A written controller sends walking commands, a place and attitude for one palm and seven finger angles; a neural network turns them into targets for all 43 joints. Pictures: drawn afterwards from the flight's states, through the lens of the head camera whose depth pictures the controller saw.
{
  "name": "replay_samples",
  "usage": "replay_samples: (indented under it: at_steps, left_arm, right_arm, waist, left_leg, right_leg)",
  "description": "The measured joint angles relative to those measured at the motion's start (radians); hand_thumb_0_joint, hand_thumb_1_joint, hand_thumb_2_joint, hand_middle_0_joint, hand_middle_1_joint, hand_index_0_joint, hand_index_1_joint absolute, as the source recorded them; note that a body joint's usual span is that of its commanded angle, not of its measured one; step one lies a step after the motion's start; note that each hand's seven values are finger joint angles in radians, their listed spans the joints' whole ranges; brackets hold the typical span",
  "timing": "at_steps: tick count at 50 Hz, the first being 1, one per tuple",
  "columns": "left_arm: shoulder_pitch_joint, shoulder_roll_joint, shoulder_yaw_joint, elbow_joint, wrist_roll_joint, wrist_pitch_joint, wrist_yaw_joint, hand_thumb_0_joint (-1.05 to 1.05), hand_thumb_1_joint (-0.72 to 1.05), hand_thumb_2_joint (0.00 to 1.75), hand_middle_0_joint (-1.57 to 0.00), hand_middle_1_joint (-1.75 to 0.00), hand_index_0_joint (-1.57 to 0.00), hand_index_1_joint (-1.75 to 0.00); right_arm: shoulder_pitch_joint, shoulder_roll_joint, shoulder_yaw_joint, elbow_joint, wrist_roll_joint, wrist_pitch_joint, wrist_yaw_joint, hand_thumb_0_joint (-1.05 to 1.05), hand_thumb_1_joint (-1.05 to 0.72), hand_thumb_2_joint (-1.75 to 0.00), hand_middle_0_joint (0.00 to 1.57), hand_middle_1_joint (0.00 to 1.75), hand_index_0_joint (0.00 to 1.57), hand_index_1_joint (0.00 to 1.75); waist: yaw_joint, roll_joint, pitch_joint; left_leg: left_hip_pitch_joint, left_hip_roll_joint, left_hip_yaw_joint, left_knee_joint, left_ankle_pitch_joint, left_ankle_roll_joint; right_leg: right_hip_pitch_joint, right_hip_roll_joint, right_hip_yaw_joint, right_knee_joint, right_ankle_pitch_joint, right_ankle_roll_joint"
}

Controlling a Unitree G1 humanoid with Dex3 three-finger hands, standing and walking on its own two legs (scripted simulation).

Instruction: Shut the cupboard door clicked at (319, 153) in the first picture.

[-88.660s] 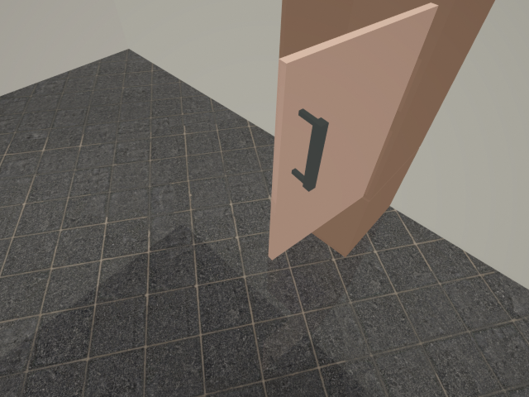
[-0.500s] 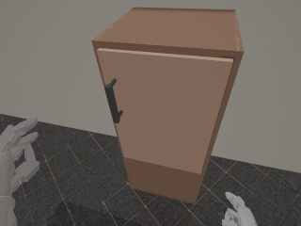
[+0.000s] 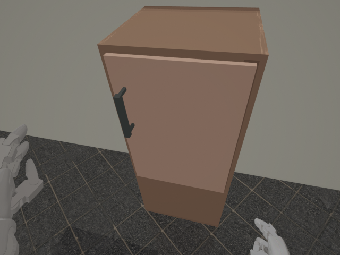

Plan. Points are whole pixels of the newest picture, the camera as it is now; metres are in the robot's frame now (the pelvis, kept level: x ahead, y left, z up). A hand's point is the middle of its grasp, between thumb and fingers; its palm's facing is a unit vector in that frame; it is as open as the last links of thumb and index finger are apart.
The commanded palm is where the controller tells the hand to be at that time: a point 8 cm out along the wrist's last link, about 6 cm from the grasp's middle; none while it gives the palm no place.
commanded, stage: step back with the hand held close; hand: left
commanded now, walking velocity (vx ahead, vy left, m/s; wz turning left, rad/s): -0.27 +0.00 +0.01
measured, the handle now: (125, 113) +0.50 +0.20 +0.06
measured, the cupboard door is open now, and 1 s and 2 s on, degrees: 0 0 0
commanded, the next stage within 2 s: stop stepping back and stand still in 1.34 s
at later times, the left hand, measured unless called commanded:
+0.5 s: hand (16, 199) +0.16 +0.29 +0.15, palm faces +0.41 -0.78 -0.47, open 7.4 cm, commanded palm +0.10 +0.32 +0.17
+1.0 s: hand out of the picture +0.10 +0.29 +0.15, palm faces +0.46 -0.77 -0.43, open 7.4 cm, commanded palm +0.03 +0.33 +0.17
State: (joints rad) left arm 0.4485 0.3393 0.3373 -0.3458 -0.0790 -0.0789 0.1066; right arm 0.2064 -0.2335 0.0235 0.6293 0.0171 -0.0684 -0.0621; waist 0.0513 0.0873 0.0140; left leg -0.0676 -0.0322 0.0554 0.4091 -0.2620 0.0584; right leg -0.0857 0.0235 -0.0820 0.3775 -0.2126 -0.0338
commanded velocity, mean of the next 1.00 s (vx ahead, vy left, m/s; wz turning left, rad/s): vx -0.31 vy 0.00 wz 0.01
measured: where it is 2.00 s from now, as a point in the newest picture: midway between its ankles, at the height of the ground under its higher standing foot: outside the picture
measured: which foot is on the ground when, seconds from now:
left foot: down 0.00-1.00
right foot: down 0.00-1.00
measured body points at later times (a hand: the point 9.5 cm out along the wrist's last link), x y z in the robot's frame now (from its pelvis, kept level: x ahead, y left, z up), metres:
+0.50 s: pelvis -0.05 +0.03 -0.01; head -0.05 +0.02 +0.44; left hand +0.13 +0.33 +0.18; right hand +0.12 -0.22 -0.09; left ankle -0.02 +0.08 -0.74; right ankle +0.00 -0.10 -0.74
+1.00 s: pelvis -0.11 +0.03 -0.03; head -0.10 +0.05 +0.42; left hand +0.07 +0.33 +0.18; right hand +0.04 -0.22 -0.10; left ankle -0.02 +0.08 -0.74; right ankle +0.00 -0.09 -0.74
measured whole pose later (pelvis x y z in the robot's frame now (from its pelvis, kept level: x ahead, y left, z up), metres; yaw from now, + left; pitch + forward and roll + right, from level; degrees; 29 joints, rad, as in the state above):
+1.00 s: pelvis -0.11 +0.03 -0.03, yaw +1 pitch +0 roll -2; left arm 0.50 0.41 0.45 -0.51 -0.01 -0.24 0.17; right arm 0.25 -0.24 0.00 0.59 0.00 -0.05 -0.06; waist -0.03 -0.01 0.01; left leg -0.47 -0.03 0.09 0.70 -0.24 0.10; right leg -0.47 0.03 -0.02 0.63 -0.18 0.00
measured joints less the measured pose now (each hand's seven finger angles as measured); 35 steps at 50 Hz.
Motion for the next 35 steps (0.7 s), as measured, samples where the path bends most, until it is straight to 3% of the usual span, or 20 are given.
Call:
replay_samples:
  at_steps: [4,10,20,35]
  left_arm:
    - [0.020,0.006,0.025,0.000,0.009,-0.036,0.008,0.02,0.89,0.90,-0.21,-0.30,-0.21,-0.30]
    - [0.073,0.020,0.010,-0.051,0.013,-0.053,0.018,0.02,0.89,0.90,-0.21,-0.30,-0.21,-0.30]
    - [0.106,0.111,0.082,-0.138,0.007,-0.058,0.028,0.02,0.89,0.90,-0.21,-0.30,-0.21,-0.30]
    - [0.049,0.031,0.070,-0.125,0.066,-0.092,0.044,0.02,0.89,0.90,-0.21,-0.30,-0.21,-0.30]
  right_arm:
    - [-0.004,-0.009,-0.007,-0.021,-0.002,0.021,0.004,0.01,-0.90,-0.90,0.21,0.30,0.20,0.30]
    - [-0.007,-0.030,-0.031,-0.039,0.000,0.057,-0.005,0.01,-0.90,-0.90,0.21,0.30,0.20,0.30]
    - [-0.006,-0.009,-0.035,-0.088,0.002,0.095,-0.023,0.01,-0.90,-0.90,0.20,0.30,0.20,0.30]
    - [0.050,-0.001,-0.014,-0.078,-0.009,0.052,-0.024,0.01,-0.90,-0.90,0.21,0.30,0.20,0.30]
  waist:
    - [-0.020,0.005,-0.019]
    - [-0.044,-0.013,-0.020]
    - [-0.057,-0.063,-0.024]
    - [-0.051,-0.080,-0.021]
  left_leg:
    - [-0.082,0.012,-0.003,0.051,-0.015,0.002]
    - [-0.153,-0.001,0.009,0.086,-0.022,0.014]
    - [-0.203,-0.027,0.043,0.126,-0.013,0.036]
    - [-0.330,-0.011,0.027,0.273,-0.025,0.045]
  right_leg:
    - [-0.060,0.010,-0.005,0.003,0.010,-0.001]
    - [-0.145,-0.006,0.005,0.062,-0.003,0.011]
    - [-0.229,-0.031,0.055,0.164,-0.019,0.036]
    - [-0.322,-0.015,0.045,0.252,0.007,0.030]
